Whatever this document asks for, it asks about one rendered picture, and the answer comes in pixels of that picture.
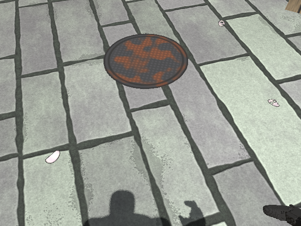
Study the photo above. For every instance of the robot right hand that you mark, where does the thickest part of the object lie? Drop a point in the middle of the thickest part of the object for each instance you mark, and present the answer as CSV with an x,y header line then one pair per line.
x,y
291,214

